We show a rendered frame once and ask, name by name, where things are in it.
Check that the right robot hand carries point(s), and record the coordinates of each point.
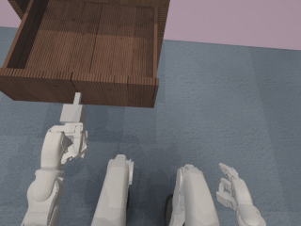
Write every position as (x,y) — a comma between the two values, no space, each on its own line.
(238,192)

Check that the handle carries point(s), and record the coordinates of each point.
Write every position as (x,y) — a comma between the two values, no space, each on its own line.
(74,113)

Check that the left robot forearm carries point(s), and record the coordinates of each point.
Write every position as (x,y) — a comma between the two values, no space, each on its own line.
(44,196)

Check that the drawer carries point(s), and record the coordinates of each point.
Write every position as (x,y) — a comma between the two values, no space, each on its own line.
(105,51)

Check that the left robot hand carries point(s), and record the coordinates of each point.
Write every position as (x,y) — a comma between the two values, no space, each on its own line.
(72,136)

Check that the right robot forearm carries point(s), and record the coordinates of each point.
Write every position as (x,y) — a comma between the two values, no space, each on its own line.
(248,215)

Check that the robot right shin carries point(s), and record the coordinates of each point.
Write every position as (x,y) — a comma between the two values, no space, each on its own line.
(178,207)

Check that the robot right foot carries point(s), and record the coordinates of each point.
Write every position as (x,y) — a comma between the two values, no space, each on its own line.
(168,209)

